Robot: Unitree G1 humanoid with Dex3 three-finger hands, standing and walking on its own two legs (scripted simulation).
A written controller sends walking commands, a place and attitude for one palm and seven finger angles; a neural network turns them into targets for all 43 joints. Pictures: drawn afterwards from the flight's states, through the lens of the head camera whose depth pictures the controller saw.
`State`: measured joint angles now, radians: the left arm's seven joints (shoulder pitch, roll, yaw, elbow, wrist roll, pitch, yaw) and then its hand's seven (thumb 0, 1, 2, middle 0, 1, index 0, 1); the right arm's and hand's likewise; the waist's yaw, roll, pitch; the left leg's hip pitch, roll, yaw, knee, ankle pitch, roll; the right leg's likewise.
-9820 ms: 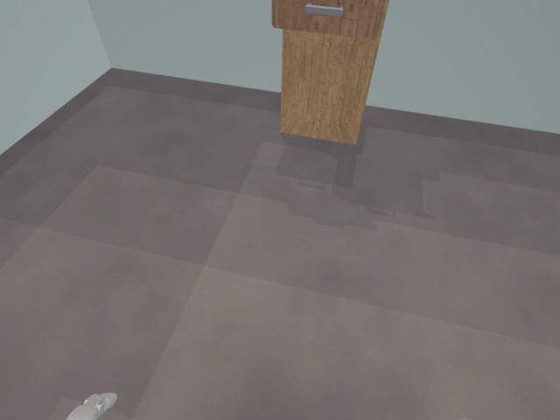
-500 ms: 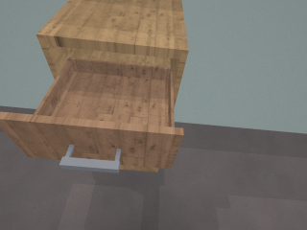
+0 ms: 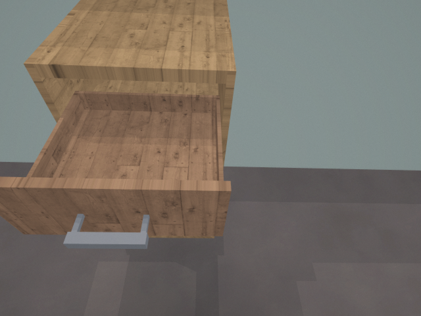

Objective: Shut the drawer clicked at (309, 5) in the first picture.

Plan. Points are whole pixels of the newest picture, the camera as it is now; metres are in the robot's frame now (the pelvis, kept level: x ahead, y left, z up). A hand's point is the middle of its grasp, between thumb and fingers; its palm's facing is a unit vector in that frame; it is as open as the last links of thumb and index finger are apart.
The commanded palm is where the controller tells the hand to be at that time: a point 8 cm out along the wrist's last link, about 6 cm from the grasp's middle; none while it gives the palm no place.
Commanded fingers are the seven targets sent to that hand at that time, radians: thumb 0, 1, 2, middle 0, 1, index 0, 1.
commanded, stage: come to a stop and stand still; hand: left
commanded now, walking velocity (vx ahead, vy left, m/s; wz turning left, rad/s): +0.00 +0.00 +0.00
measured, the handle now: (110, 229) +0.25 +0.20 +0.04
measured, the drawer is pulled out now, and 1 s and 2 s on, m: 0.29 0.29 0.29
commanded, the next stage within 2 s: look again from close up in 0.06 s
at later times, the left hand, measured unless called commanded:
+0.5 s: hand out of the picture -0.02 +0.18 -0.19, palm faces +0.02 -0.98 -0.19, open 7.3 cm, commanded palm none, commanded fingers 0.00 0.90 0.90 -0.20 -0.30 -0.20 -0.30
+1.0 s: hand (94, 310) +0.13 +0.20 -0.01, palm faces +0.19 -0.98 +0.03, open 7.0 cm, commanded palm +0.04 +0.24 -0.03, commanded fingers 0.00 0.90 0.90 -0.50 -0.62 -0.50 -0.62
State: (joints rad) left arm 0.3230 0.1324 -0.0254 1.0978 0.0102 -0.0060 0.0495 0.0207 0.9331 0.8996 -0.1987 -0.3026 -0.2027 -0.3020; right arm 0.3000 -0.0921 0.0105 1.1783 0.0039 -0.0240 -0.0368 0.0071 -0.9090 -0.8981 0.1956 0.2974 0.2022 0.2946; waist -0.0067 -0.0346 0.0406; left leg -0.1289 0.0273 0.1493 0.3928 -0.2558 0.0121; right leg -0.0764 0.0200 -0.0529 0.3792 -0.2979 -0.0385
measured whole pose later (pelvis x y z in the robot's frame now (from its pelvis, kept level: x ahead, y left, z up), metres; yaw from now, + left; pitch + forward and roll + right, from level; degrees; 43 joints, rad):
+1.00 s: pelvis -0.06 +0.04 -0.03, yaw +4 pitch +4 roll +0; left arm 0.47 0.08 0.02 0.05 -0.18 -0.25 -0.01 0.00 0.93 0.90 -0.32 -0.43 -0.24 -0.41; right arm 0.24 -0.24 -0.01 0.69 0.02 -0.25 0.01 0.01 -0.90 -0.90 0.20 0.30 0.20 0.30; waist -0.05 0.03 -0.12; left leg -0.48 -0.05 0.10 0.73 -0.33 0.07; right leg -0.46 -0.02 -0.04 0.76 -0.37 -0.01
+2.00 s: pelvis -0.03 +0.02 -0.04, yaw +6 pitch +3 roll -1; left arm 0.83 0.20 0.04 -0.60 -0.24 -0.23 -0.20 0.01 0.90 0.90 -1.30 -1.50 -1.31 -1.50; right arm 0.21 -0.21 0.02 0.47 0.08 -0.28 -0.02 0.02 -0.90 -0.90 0.19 0.30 0.20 0.29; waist 0.05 0.07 -0.14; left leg -0.48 -0.01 0.03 0.83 -0.41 0.04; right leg -0.42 0.03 -0.11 0.80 -0.44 -0.05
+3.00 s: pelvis -0.03 +0.00 -0.03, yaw +6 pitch +1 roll -1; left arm 0.71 0.21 0.08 -0.53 -0.25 -0.08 -0.20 0.01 0.90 0.90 -1.40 -1.60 -1.40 -1.60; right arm 0.23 -0.25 0.04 0.56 0.08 -0.34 -0.04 0.02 -0.90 -0.90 0.20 0.30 0.20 0.30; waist 0.04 0.07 -0.09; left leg -0.38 0.00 0.02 0.73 -0.37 0.02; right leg -0.32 0.04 -0.12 0.69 -0.40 -0.07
